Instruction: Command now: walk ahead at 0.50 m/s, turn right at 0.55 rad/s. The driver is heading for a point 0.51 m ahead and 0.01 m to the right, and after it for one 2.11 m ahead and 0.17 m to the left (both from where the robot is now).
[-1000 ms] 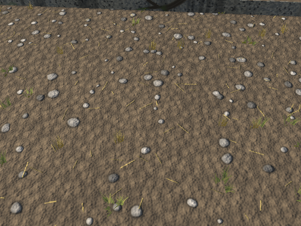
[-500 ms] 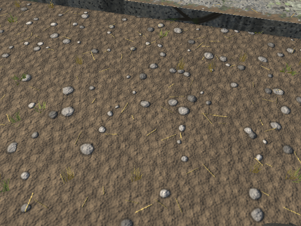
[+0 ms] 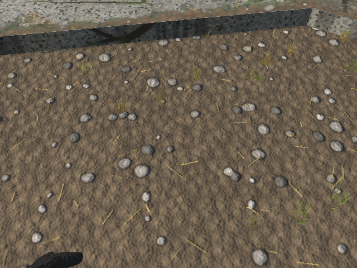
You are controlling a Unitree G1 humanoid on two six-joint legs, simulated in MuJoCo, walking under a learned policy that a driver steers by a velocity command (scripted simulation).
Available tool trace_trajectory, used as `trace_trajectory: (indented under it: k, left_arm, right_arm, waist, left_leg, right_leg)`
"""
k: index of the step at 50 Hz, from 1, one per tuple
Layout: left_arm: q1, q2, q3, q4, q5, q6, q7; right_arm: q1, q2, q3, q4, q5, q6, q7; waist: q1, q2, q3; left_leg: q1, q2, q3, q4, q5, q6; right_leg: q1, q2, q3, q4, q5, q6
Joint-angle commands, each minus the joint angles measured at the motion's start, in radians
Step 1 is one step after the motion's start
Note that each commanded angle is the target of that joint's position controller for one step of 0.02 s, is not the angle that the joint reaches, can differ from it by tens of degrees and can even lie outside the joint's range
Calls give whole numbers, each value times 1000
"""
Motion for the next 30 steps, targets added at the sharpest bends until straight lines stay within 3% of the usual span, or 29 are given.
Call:
trace_trajectory:
  k: [1, 2, 3, 4, 5, 8, 10, 13, 17, 20, 21, 22, 23, 24, 25, 26, 27, 28, 30]
  left_arm:
    - [325, 222, 74, -14, 5, -8, 20]
    - [292, 185, 62, -12, 11, -17, 20]
    - [230, 168, 56, -14, 8, -23, 18]
    - [176, 135, 47, -26, 10, -26, 22]
    - [149, 127, 42, -41, 20, -26, 26]
    - [151, 155, 49, -33, 14, -32, 40]
    - [176, 177, 56, -21, 12, -28, 53]
    - [214, 174, 54, 1, 6, -19, 63]
    - [286, 166, 49, 47, 1, -19, 61]
    - [283, 172, 52, 61, 7, -12, 62]
    - [267, 167, 50, 60, 7, -9, 62]
    - [263, 138, 39, 56, 12, -8, 60]
    - [292, 92, 19, 39, 29, -9, 60]
    - [431, 34, 2, 36, 1, -23, 59]
    - [384, 119, 13, 46, -6, -29, 60]
    - [255, 169, 27, 21, -6, -34, 58]
    - [180, 159, 23, 4, 7, -39, 60]
    - [144, 144, 24, -11, 23, -48, 59]
    - [164, 113, 22, -11, 31, -54, 56]
  right_arm:
    - [-58, -139, -13, -152, 15, -90, 30]
    - [-133, -149, -14, -186, 45, -107, 38]
    - [-139, -129, -11, -183, 31, -111, 33]
    - [-131, -139, -19, -172, 6, -103, 26]
    - [-109, -138, -22, -169, -2, -90, 27]
    - [-107, -105, -17, -176, -17, -62, 22]
    - [-187, -82, -7, -202, -18, -57, 18]
    - [-288, -54, 8, -218, -11, -64, 29]
    - [-359, -84, 2, -240, 5, -81, 49]
    - [-321, -118, -13, -240, 5, -91, 54]
    - [-261, -128, -21, -225, 2, -94, 52]
    - [-156, -159, -38, -198, -5, -98, 47]
    - [-7, -214, -51, -184, -19, -100, 42]
    - [96, -285, -74, -132, -13, -86, 51]
    - [103, -193, -50, -130, 19, -83, 60]
    - [34, -144, -33, -144, 21, -77, 57]
    - [-21, -131, -25, -159, 7, -67, 56]
    - [-50, -120, -20, -162, 1, -62, 56]
    - [-63, -98, -11, -166, -3, -61, 51]
  waist:
    - [166, -104, -397]
    - [151, -60, -256]
    - [93, 36, -155]
    - [60, 34, -119]
    - [32, 6, -101]
    - [12, -8, -80]
    - [36, -23, -56]
    - [87, -62, -58]
    - [123, -79, -48]
    - [90, -112, -40]
    - [53, -116, -55]
    - [3, -95, -126]
    - [-44, 18, -279]
    - [-3, 339, -385]
    - [-34, 246, -325]
    - [-46, 149, -181]
    - [-33, 75, -113]
    - [-15, 60, -59]
    - [24, 103, -68]
  left_leg:
    - [-746, -66, -312, 686, -82, 16]
    - [-774, -26, -300, 625, 4, 37]
    - [-737, 16, -290, 518, 68, 35]
    - [-680, 46, -286, 433, 104, 22]
    - [-620, 58, -287, 404, 130, 9]
    - [-578, 51, -255, 281, 191, -49]
    - [-579, 34, -243, 134, 307, -73]
    - [-495, -9, -227, -107, 521, -74]
    - [-478, -20, -248, -223, 558, -37]
    - [-447, -25, -244, -264, 432, 15]
    - [-370, -40, -221, -297, 413, 39]
    - [-212, -27, -224, -305, 428, 74]
    - [60, 132, -397, -270, 445, 147]
    - [356, 315, -859, -390, 191, 318]
    - [344, 317, -996, -485, -76, 308]
    - [223, 279, -865, -501, -76, 265]
    - [103, 232, -756, -508, 35, 246]
    - [11, 197, -691, -524, 144, 249]
    - [-59, 136, -605, -551, 298, 242]
  right_leg:
    - [906, -365, 826, -310, -99, -303]
    - [781, -327, 672, -321, -53, -257]
    - [619, -277, 559, -334, 53, -220]
    - [516, -241, 481, -347, 142, -200]
    - [434, -217, 449, -370, 195, -196]
    - [306, -184, 374, -404, 299, -202]
    - [260, -149, 326, -404, 287, -177]
    - [237, -104, 275, -382, 174, -120]
    - [335, -169, 346, -332, 84, -103]
    - [420, -220, 406, -265, 141, -81]
    - [424, -203, 398, -211, 228, -65]
    - [406, -148, 358, -75, 323, -38]
    - [267, -78, 294, 204, 160, 2]
    - [-87, 72, 185, 541, -331, 83]
    - [-231, 26, 243, 649, -415, 85]
    - [-281, -27, 216, 663, -323, 80]
    - [-259, -61, 177, 629, -253, 80]
    - [-245, -86, 168, 561, -205, 84]
    - [-155, -110, 159, 461, -156, 95]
